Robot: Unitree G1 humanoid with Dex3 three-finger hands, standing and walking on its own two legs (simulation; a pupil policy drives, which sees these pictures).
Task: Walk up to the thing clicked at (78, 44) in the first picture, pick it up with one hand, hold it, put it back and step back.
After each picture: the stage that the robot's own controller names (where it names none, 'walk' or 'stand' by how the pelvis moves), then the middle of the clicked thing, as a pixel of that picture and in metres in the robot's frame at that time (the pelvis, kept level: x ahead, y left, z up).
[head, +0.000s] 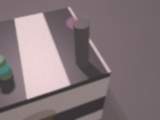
stand; (81, 45) +0.59 +0.03 -0.03
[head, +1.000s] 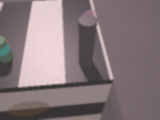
sink last; (86, 44) +0.54 +0.02 -0.01
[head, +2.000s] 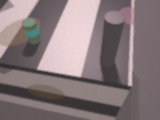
stand; (110, 42) +0.52 -0.08 +0.01
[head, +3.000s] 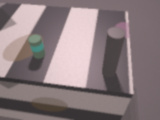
stand; (112, 54) +0.52 -0.10 -0.03
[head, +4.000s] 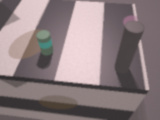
stand; (127, 49) +0.52 -0.15 -0.01
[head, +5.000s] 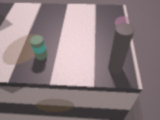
stand; (119, 51) +0.53 -0.13 -0.03
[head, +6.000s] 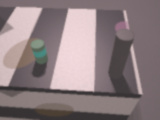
stand; (119, 56) +0.51 -0.14 -0.04
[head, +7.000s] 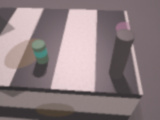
stand; (119, 56) +0.51 -0.14 -0.04
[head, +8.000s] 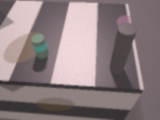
rise first; (121, 51) +0.52 -0.14 -0.03
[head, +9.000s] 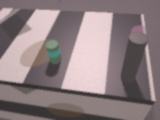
rise first; (132, 60) +0.50 -0.15 -0.03
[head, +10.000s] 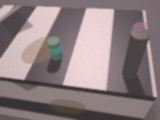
go down; (133, 56) +0.51 -0.16 -0.03
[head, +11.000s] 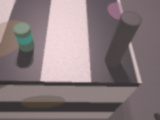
go down; (119, 42) +0.50 -0.17 +0.01
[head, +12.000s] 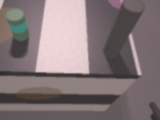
close in; (120, 32) +0.51 -0.17 +0.03
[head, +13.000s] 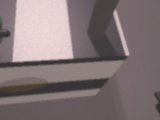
close; (103, 9) +0.54 -0.14 +0.07
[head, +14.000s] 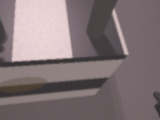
close; (102, 8) +0.54 -0.14 +0.07
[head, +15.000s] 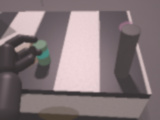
lift; (125, 54) +0.51 -0.16 +0.02
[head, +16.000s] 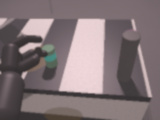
close; (127, 58) +0.52 -0.16 +0.00
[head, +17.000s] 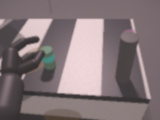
close; (125, 60) +0.51 -0.16 -0.01
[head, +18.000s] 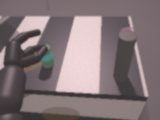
stand; (123, 58) +0.52 -0.15 -0.01
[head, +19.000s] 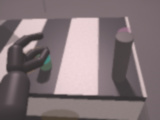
stand; (121, 59) +0.52 -0.14 -0.02
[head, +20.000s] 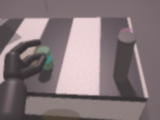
stand; (123, 59) +0.51 -0.15 -0.02
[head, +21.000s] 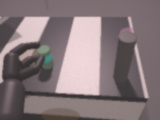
crouch; (123, 59) +0.51 -0.15 -0.02
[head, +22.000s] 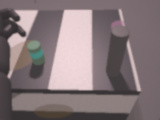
crouch; (116, 53) +0.52 -0.15 -0.02
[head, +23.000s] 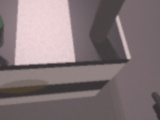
lower; (106, 13) +0.53 -0.14 +0.06
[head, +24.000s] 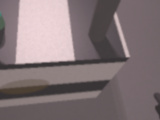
lower; (104, 12) +0.54 -0.14 +0.06
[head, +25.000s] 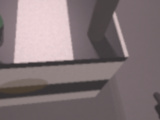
lower; (103, 12) +0.54 -0.14 +0.06
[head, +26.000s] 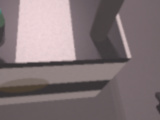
lower; (106, 12) +0.54 -0.15 +0.06
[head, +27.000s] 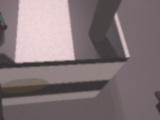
loosen; (105, 12) +0.54 -0.15 +0.07
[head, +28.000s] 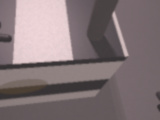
withdraw; (102, 11) +0.54 -0.14 +0.07
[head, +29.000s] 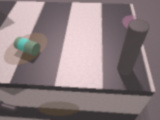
sink last; (130, 50) +0.50 -0.16 +0.02
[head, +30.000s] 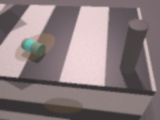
stand; (132, 49) +0.53 -0.15 +0.02
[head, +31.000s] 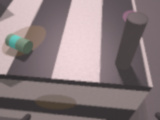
stand; (128, 44) +0.52 -0.15 +0.03
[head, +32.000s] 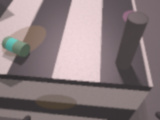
stand; (129, 44) +0.52 -0.16 +0.03
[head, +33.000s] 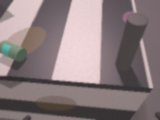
stand; (129, 45) +0.51 -0.15 +0.03
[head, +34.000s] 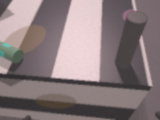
stand; (128, 43) +0.52 -0.15 +0.03
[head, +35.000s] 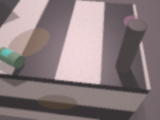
stand; (128, 48) +0.52 -0.16 +0.00
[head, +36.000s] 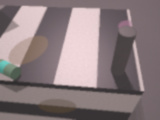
walk; (121, 53) +0.53 -0.15 -0.03
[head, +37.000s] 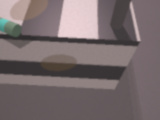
walk; (121, 5) +0.75 -0.16 -0.01
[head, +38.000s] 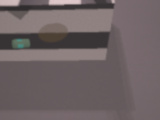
walk; out of the picture +1.08 -0.05 +0.00
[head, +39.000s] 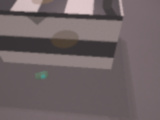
stand; out of the picture +1.13 -0.14 -0.02
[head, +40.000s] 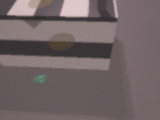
stand; out of the picture +1.14 -0.13 -0.04
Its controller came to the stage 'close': yes
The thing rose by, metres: 0.00
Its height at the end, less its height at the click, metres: +0.00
